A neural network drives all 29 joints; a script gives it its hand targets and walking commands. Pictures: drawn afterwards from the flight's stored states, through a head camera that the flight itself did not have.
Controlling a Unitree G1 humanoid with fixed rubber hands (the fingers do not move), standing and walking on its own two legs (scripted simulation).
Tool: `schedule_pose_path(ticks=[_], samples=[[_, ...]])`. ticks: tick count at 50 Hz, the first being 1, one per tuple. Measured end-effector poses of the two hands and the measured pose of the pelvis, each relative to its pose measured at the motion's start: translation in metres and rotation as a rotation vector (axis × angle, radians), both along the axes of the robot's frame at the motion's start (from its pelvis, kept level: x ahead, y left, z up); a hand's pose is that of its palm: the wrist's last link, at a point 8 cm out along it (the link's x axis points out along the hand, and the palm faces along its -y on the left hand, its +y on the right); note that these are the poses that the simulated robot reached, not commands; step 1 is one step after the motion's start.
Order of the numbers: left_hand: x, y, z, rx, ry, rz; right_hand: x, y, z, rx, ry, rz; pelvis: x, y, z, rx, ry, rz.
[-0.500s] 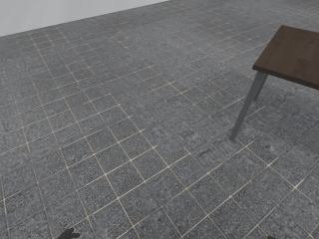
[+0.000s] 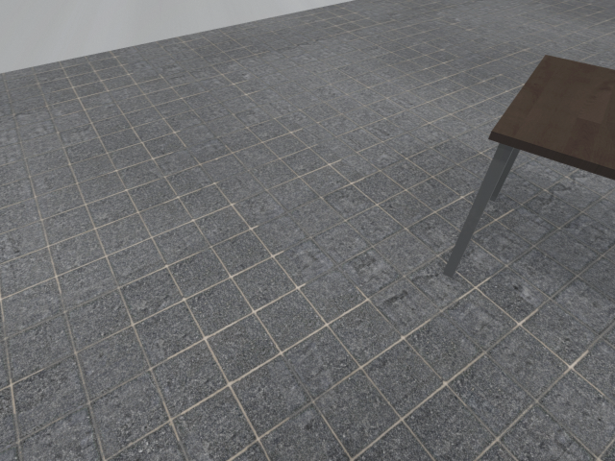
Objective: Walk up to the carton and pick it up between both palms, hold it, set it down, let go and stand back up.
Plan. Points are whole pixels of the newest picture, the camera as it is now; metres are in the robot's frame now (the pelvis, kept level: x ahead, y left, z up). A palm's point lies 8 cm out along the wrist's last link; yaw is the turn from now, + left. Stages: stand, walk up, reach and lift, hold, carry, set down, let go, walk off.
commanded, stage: stand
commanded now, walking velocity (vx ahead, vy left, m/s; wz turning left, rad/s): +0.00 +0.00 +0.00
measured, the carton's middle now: out of the picture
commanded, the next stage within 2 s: walk up in 0.78 s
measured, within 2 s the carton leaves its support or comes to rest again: neither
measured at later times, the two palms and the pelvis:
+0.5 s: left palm out of the picture +0.07 +0.29 -0.12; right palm out of the picture +0.07 -0.29 -0.11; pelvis +0.00 +0.00 +0.00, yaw +0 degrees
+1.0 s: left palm out of the picture +0.07 +0.29 -0.12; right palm out of the picture +0.08 -0.29 -0.11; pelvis +0.01 +0.00 +0.00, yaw -1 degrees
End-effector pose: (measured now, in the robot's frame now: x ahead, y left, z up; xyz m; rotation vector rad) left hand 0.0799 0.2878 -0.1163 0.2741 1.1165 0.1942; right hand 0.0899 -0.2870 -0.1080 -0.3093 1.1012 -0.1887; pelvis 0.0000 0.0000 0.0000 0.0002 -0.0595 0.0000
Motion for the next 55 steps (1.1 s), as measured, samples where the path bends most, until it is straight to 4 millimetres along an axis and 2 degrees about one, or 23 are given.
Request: schedule_pose_path(ticks=[14, 26, 49, 52, 55], samples=[[-0.012, 0.003, -0.002, 0.003, 0.044, 0.013, -0.016, -0.002, -0.003, -0.005, 0.046, -0.022, -0.003, 0.002, 0.001, -0.001, 0.003, -0.004], [-0.010, 0.002, -0.004, -0.002, 0.049, 0.012, -0.023, -0.002, -0.004, -0.009, 0.067, -0.034, -0.002, 0.002, 0.002, 0.000, 0.009, -0.003], [-0.010, 0.004, -0.004, 0.006, 0.065, 0.027, -0.011, -0.001, -0.003, -0.011, 0.066, -0.031, 0.007, 0.003, 0.003, 0.000, 0.010, -0.001], [-0.007, 0.005, -0.004, 0.000, 0.086, -0.019, -0.012, -0.010, -0.001, -0.045, 0.016, -0.049, 0.007, 0.002, -0.001, 0.015, 0.012, -0.066], [0.008, 0.002, 0.002, 0.007, 0.105, -0.076, -0.023, -0.031, 0.007, -0.101, -0.034, -0.092, 0.010, -0.007, -0.001, 0.022, 0.014, -0.119]])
